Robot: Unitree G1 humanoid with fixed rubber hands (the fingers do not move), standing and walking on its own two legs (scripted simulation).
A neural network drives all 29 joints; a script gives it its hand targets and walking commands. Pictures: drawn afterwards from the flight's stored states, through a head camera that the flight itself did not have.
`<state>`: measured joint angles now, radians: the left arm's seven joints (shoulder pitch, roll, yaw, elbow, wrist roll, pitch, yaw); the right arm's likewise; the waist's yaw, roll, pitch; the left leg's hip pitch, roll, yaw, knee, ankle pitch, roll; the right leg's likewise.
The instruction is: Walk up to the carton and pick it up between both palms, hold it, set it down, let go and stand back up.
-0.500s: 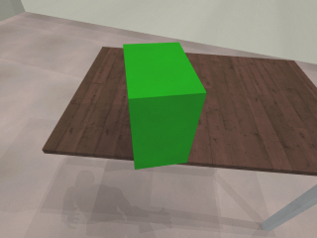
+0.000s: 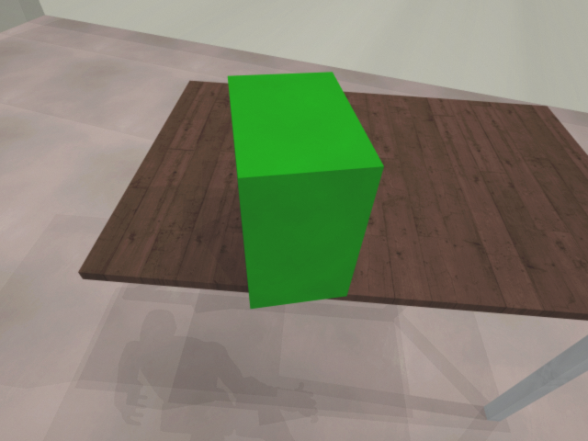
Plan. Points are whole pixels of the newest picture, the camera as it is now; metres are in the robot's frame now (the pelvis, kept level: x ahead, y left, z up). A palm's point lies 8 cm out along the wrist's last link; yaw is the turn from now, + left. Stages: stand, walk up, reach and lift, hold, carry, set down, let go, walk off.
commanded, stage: stand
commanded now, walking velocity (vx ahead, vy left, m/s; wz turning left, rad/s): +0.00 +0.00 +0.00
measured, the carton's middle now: (290, 192) +0.45 +0.05 +0.09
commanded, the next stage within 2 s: none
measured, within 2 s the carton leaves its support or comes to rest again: neither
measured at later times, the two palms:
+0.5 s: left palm out of the picture +0.03 +0.27 -0.13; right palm out of the picture +0.07 -0.29 -0.11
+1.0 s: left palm out of the picture +0.03 +0.28 -0.13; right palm out of the picture +0.06 -0.28 -0.11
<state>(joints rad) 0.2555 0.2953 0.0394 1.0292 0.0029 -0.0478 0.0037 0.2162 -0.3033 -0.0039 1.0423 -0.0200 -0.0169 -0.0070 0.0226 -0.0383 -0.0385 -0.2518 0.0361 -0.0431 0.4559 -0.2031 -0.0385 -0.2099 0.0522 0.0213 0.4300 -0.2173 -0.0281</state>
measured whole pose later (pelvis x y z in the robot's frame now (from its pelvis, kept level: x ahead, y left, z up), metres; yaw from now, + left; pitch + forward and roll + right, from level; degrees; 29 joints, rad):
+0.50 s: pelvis +0.00 +0.00 +0.00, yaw +0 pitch +0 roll -1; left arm 0.26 0.30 0.04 1.04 0.00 -0.05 -0.01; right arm 0.19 -0.31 -0.01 1.05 -0.02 -0.02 -0.01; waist 0.02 -0.03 -0.03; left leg -0.25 0.04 -0.04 0.46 -0.20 -0.04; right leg -0.21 0.05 0.02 0.43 -0.22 -0.03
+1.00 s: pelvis +0.00 +0.00 +0.00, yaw +0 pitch +0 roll -1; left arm 0.25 0.30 0.04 1.05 0.00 -0.05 0.00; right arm 0.18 -0.30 0.00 1.06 -0.02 -0.01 -0.01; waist 0.02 -0.02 -0.01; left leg -0.25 0.04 -0.04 0.46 -0.20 -0.04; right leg -0.21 0.05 0.02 0.43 -0.22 -0.03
